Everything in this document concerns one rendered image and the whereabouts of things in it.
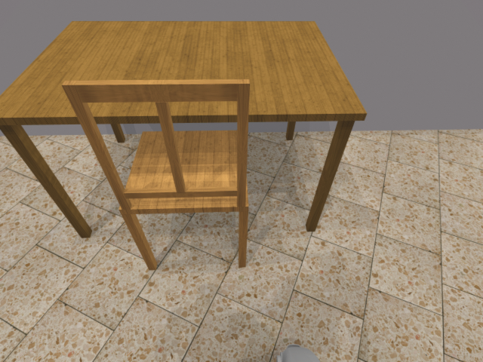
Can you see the robot right thigh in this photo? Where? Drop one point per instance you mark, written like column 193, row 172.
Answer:
column 297, row 354

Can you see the chair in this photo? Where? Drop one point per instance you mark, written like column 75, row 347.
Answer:
column 198, row 171

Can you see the table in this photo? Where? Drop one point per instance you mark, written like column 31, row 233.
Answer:
column 294, row 76

